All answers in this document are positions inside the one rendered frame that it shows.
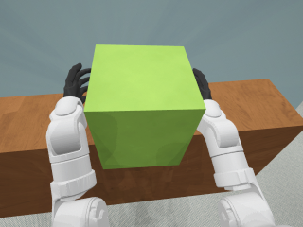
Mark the carton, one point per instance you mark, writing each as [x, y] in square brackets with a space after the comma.
[143, 105]

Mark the right robot forearm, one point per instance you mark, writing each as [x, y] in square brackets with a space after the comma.
[232, 171]

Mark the pedestal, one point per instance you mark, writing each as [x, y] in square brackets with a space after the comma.
[265, 120]

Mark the left robot hand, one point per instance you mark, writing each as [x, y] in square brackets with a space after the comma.
[73, 82]

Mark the right robot hand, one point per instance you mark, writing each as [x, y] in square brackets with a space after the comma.
[202, 84]

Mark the left robot upper arm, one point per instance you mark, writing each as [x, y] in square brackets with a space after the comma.
[88, 212]

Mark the left robot forearm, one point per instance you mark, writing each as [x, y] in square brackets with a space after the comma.
[68, 153]

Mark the right robot upper arm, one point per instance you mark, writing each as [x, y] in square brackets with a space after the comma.
[245, 210]

